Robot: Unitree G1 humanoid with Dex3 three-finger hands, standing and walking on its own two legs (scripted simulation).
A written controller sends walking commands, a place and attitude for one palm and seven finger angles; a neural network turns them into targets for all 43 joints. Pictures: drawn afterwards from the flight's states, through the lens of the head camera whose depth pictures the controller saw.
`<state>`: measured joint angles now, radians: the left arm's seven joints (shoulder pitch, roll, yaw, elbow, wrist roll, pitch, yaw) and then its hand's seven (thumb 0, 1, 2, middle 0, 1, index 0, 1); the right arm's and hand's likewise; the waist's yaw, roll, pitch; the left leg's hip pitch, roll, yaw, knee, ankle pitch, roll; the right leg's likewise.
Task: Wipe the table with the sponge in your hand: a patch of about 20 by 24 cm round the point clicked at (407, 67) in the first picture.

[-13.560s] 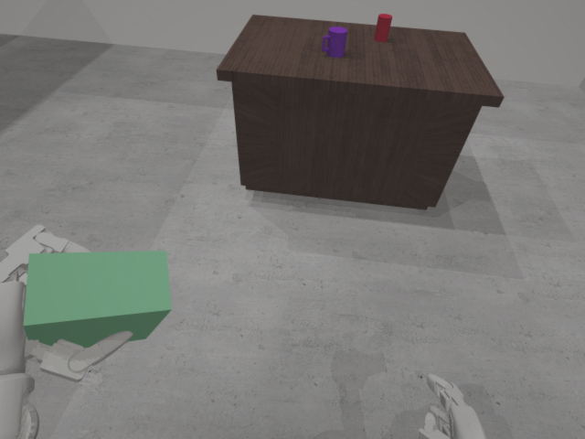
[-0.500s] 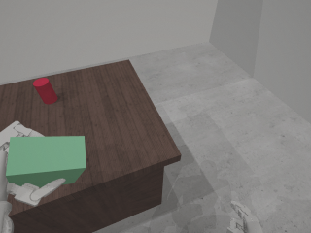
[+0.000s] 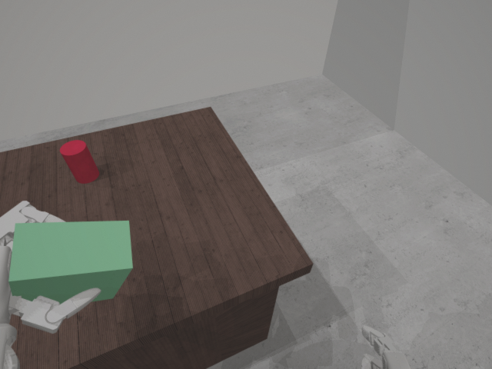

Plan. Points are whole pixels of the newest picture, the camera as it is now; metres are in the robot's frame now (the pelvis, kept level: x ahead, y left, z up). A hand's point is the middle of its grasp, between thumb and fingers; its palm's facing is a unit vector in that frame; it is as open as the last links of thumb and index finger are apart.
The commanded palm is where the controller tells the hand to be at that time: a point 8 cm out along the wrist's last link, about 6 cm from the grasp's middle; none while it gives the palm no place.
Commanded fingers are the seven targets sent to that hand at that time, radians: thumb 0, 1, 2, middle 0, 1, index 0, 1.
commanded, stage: come to a stop and stand still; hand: left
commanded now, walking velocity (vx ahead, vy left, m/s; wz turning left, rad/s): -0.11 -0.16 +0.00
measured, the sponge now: (88, 265) +0.21 +0.22 +0.13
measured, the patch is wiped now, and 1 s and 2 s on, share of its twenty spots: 0.00 0.00 0.00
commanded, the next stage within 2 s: look again from close up in 1.14 s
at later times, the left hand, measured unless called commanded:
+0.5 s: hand (21, 226) +0.25 +0.31 +0.16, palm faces +0.46 -0.80 -0.39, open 10.3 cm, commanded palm +0.18 +0.30 +0.18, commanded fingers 0.00 0.10 1.30 -1.20 -1.60 -1.20 -1.60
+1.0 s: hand (34, 217) +0.26 +0.31 +0.15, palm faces +0.34 -0.88 -0.33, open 10.3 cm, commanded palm +0.21 +0.34 +0.18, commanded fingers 0.00 0.10 1.30 -1.20 -1.60 -1.20 -1.60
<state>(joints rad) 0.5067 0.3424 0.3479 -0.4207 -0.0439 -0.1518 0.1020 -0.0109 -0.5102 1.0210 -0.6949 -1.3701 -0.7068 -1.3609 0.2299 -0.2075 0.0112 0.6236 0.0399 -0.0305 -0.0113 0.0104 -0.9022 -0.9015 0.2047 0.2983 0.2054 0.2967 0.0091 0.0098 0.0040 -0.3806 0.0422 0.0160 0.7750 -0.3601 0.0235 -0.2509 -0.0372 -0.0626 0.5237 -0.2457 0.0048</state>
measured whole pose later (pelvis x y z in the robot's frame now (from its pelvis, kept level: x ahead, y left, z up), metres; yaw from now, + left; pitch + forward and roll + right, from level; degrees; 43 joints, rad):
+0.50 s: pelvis +0.01 +0.02 +0.00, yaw -1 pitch -1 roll -1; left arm 0.25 0.42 0.42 -0.24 -0.04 -0.15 0.07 -0.01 -0.51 1.02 -0.70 -1.37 -0.71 -1.36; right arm 0.25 -0.22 0.01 0.61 0.01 -0.13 -0.03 0.01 -0.90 -0.90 0.21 0.30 0.21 0.30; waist 0.07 -0.01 0.05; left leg -0.27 0.05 0.03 0.51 -0.21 -0.01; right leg -0.24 0.02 -0.04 0.45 -0.19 -0.02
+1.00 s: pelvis +0.04 +0.07 +0.00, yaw -1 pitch -1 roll -2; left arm 0.43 0.37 0.33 -0.51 -0.03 -0.22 0.10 -0.01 -0.51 1.02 -0.70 -1.37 -0.71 -1.36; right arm 0.17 -0.15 0.03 0.59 0.00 -0.16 -0.01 0.01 -0.90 -0.90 0.21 0.30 0.21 0.30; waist 0.04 -0.07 0.08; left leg -0.24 -0.01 0.05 0.51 -0.26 0.05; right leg -0.19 -0.04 -0.02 0.42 -0.22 0.05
